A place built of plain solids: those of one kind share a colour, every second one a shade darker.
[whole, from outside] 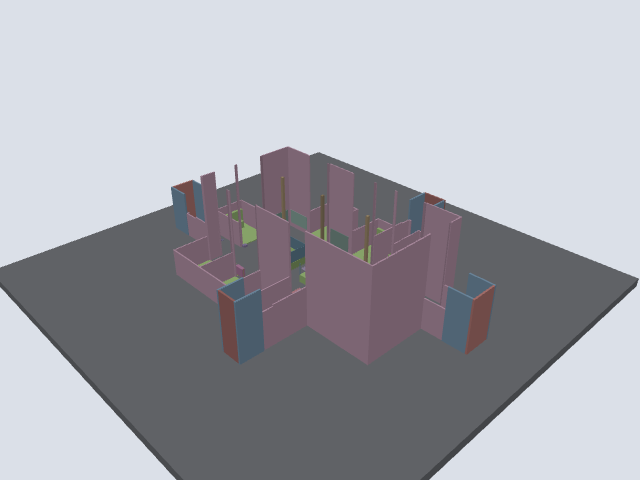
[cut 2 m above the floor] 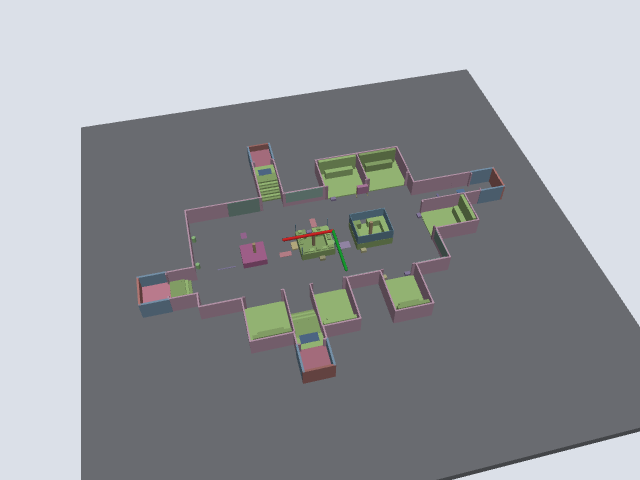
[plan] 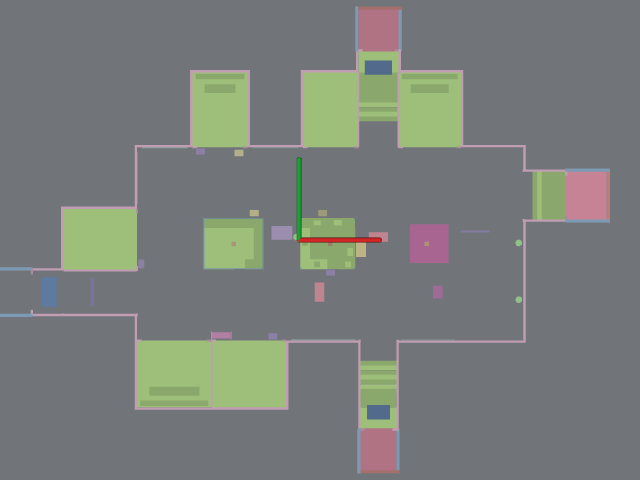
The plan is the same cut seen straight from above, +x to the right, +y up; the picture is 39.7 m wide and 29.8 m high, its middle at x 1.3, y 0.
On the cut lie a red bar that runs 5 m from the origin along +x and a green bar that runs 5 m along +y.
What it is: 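Galleried; 4 x 2 bays of 6.0 m, ceiling 10.3 m; aisles mid-bay 2.2 to 2.9 m broad; islands of stalls round the columns; counters 0.9 m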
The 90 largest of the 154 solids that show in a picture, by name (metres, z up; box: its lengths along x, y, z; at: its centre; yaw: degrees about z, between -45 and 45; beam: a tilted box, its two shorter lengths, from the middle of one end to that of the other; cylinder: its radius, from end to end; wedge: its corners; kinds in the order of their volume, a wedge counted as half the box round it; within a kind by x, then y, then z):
{
 "wall_1": {"box": [2.07, 0.15, 3.05], "at": [-15.63, -4.66, 1.48]},
 "wall_2": {"box": [2.07, 0.15, 3.05], "at": [-15.63, -1.82, 1.48]},
 "wall_3": {"box": [0.15, 3.97, 3.17], "at": [-14.7, 0.09, 1.53]},
 "wall_4": {"box": [4.69, 0.15, 3.17], "at": [-12.43, 2.0, 1.53]},
 "wall_5": {"box": [4.65, 0.15, 3.25], "at": [-12.34, -4.66, 1.57]},
 "wall_6": {"box": [4.57, 0.12, 3.25], "at": [-12.34, -1.9, 1.57]},
 "wall_7": {"box": [0.15, 4.3, 3.17], "at": [-10.13, -8.39, 1.53]},
 "wall_8": {"box": [0.15, 1.69, 10.38], "at": [-10.13, -5.43, 5.14]},
 "wall_9": {"box": [0.15, 3.98, 10.38], "at": [-10.13, 3.92, 5.14]},
 "wall_10": {"box": [3.58, 0.15, 10.38], "at": [-8.41, 5.83, 5.14]},
 "wall_11": {"box": [4.77, 0.15, 3.17], "at": [-7.82, -10.46, 1.53]},
 "wall_12": {"box": [0.15, 4.77, 3.17], "at": [-6.7, 8.17, 1.53]},
 "wall_13": {"box": [0.12, 4.16, 3.17], "at": [-5.43, -8.31, 1.53]},
 "wall_14": {"box": [3.73, 0.15, 3.17], "at": [-4.9, 10.47, 1.53]},
 "wall_15": {"box": [0.15, 4.77, 3.17], "at": [-3.11, 8.17, 1.53]},
 "wall_16": {"box": [4.77, 0.15, 3.17], "at": [-3.04, -10.46, 1.53]},
 "wall_17": {"box": [3.44, 0.15, 10.38], "at": [-1.47, 5.83, 5.14]},
 "wall_18": {"box": [0.15, 4.28, 3.17], "at": [-0.73, -8.4, 1.53]},
 "wall_19": {"box": [0.15, 4.77, 3.17], "at": [0.17, 8.17, 1.53]},
 "wall_20": {"box": [4.62, 0.15, 10.38], "at": [1.5, -6.31, 5.14]},
 "wall_21": {"box": [3.58, 0.15, 3.17], "at": [1.89, 10.47, 1.53]},
 "wall_22": {"box": [0.15, 1.49, 3.89], "at": [3.61, 11.11, 1.9]},
 "wall_23": {"box": [0.12, 4.65, 4.09], "at": [3.68, 8.08, 2.0]},
 "wall_24": {"box": [0.15, 1.49, 4.31], "at": [3.74, -11.1, 2.1]},
 "wall_25": {"box": [0.15, 4.24, 4.51], "at": [3.74, -8.31, 2.21]},
 "wall_26": {"box": [0.15, 1.49, 4.31], "at": [6.12, -11.1, 2.1]},
 "wall_27": {"box": [0.15, 4.24, 4.51], "at": [6.12, -8.31, 2.21]},
 "wall_28": {"box": [0.12, 4.65, 4.09], "at": [6.18, 8.08, 2.0]},
 "wall_29": {"box": [0.15, 1.49, 3.89], "at": [6.25, 11.11, 1.9]},
 "wall_30": {"box": [4.02, 0.15, 3.17], "at": [8.19, 10.47, 1.53]},
 "wall_31": {"box": [8.03, 0.15, 10.38], "at": [10.06, -6.31, 5.14]},
 "wall_32": {"box": [0.15, 4.77, 3.17], "at": [10.12, 8.17, 1.53]},
 "wall_33": {"box": [4.02, 0.15, 10.38], "at": [12.06, 5.83, 5.14]},
 "wall_34": {"box": [0.15, 7.66, 10.38], "at": [13.99, -2.55, 5.14]},
 "wall_35": {"box": [0.15, 1.67, 10.38], "at": [13.99, 5.07, 5.14]},
 "wall_36": {"box": [2.78, 0.15, 3.59], "at": [15.27, 1.2, 1.75]},
 "wall_37": {"box": [2.78, 0.15, 3.59], "at": [15.27, 4.31, 1.75]},
 "piece_1": {"box": [0.35, 3.42, 2.05], "at": [-14.38, 0.02, 1.09]},
 "piece_2": {"box": [0.55, 2.32, 0.95], "at": [-13.63, 0.02, 0.55]},
 "piece_3": {"box": [4.57, 3.82, 0.17], "at": [-12.34, 0.02, 0.04]},
 "piece_4": {"box": [4.22, 0.35, 2.05], "at": [-7.74, -10.14, 1.09]},
 "piece_5": {"box": [3.12, 0.55, 0.95], "at": [-7.74, -9.39, 0.55]},
 "piece_6": {"box": [4.62, 4.16, 0.17], "at": [-7.74, -8.31, 0.04]},
 "piece_7": {"box": [0.62, 1.94, 0.95], "at": [-5.63, -0.22, 0.42]},
 "piece_8": {"box": [1.88, 0.62, 0.95], "at": [-4.99, -1.5, 0.42]},
 "piece_9": {"box": [3.43, 4.65, 0.17], "at": [-4.9, 8.08, 0.04]},
 "piece_10": {"box": [1.93, 0.55, 0.95], "at": [-4.9, 9.4, 0.55]},
 "piece_11": {"box": [3.03, 0.35, 2.05], "at": [-4.9, 10.15, 1.09]},
 "piece_12": {"box": [3.7, 3.14, 0.17], "at": [-4.07, -0.22, 0.04]},
 "piece_13": {"box": [3.74, 0.62, 0.95], "at": [-4.07, 1.06, 0.42]},
 "piece_14": {"box": [4.22, 0.35, 2.05], "at": [-3.12, -10.14, 1.09]},
 "piece_15": {"box": [3.12, 0.55, 0.95], "at": [-3.12, -9.39, 0.55]},
 "piece_16": {"box": [4.62, 4.16, 0.17], "at": [-3.12, -8.31, 0.04]},
 "piece_17": {"box": [0.62, 1.94, 0.95], "at": [-2.51, -0.22, 0.42]},
 "piece_18": {"box": [0.62, 1.94, 0.95], "at": [0.38, -0.22, 0.42]},
 "piece_19": {"box": [1.68, 0.62, 0.95], "at": [0.91, -1.5, 0.42]},
 "piece_20": {"box": [3.38, 3.14, 0.17], "at": [1.77, -0.22, 0.04]},
 "piece_21": {"box": [3.42, 0.62, 0.95], "at": [1.77, 1.06, 0.42]},
 "piece_22": {"box": [3.43, 4.65, 0.17], "at": [1.97, 8.08, 0.04]},
 "piece_23": {"box": [1.93, 0.55, 0.95], "at": [1.97, 9.4, 0.55]},
 "piece_24": {"box": [3.03, 0.35, 2.05], "at": [1.97, 10.15, 1.09]},
 "piece_25": {"box": [0.62, 1.94, 0.95], "at": [3.17, -0.22, 0.42]},
 "piece_26": {"box": [2.23, 1.3, 1.31], "at": [4.93, -11.04, 0.6]},
 "piece_27": {"box": [2.23, 0.86, 1.31], "at": [4.93, -9.96, 0.6]},
 "piece_28": {"box": [2.25, 0.29, 1.31], "at": [4.93, -9.38, 0.6]},
 "piece_29": {"box": [2.5, 1.57, 0.89], "at": [4.93, 9.61, 0.39]},
 "piece_30": {"box": [2.5, 1.3, 0.89], "at": [4.93, 11.05, 0.39]},
 "piece_31": {"box": [3.87, 4.65, 0.17], "at": [8.11, 8.08, 0.04]},
 "piece_32": {"box": [2.37, 0.55, 0.95], "at": [8.11, 9.4, 0.55]},
 "piece_33": {"box": [3.47, 0.35, 2.05], "at": [8.11, 10.15, 1.09]},
 "piece_34": {"box": [1.15, 2.96, 0.59], "at": [15.94, 2.76, 0.24]},
 "wing_1": {"box": [2.78, 0.2, 5.55], "at": [-17.92, -4.68, 2.73]},
 "wing_2": {"box": [2.78, 0.2, 5.55], "at": [-17.92, -1.8, 2.73]},
 "wing_3": {"box": [0.2, 2.78, 6.39], "at": [3.58, 13.11, 3.14]},
 "wing_4": {"box": [0.2, 2.78, 6.81], "at": [3.72, -13.1, 3.35]},
 "wing_5": {"box": [0.2, 2.78, 6.81], "at": [6.14, -13.1, 3.35]},
 "wing_6": {"box": [0.2, 2.78, 6.39], "at": [6.28, 13.11, 3.14]},
 "wing_7": {"box": [2.78, 0.2, 6.09], "at": [17.92, 1.18, 3.0]},
 "wing_8": {"box": [2.78, 0.2, 6.09], "at": [17.92, 4.33, 3.0]},
 "street_1": {"box": [2.23, 2.6, 1.31], "at": [4.93, -12.99, 0.6]},
 "street_2": {"box": [2.5, 2.6, 0.89], "at": [4.93, 13.0, 0.39]},
 "street_3": {"box": [2.6, 2.96, 0.59], "at": [17.81, 2.76, 0.24]},
 "opp_1": {"box": [0.2, 3.08, 5.55], "at": [-19.21, -3.24, 2.73]},
 "opp_2": {"box": [2.63, 0.2, 6.81], "at": [4.93, -14.39, 3.35]},
 "opp_3": {"box": [2.9, 0.2, 6.39], "at": [4.93, 14.4, 3.14]},
 "opp_4": {"box": [0.2, 3.36, 6.09], "at": [19.21, 2.76, 3.0]},
 "basin_1": {"box": [2.4, 2.4, 0.8], "at": [8.09, -0.22, 0.35]},
 "column_1": {"box": [0.28, 0.28, 10.38], "at": [-4.06, -0.24, 5.14]},
 "column_2": {"box": [0.28, 0.28, 10.38], "at": [1.93, -0.24, 5.14]},
 "column_3": {"box": [0.28, 0.28, 10.38], "at": [7.93, -0.24, 5.14]}
}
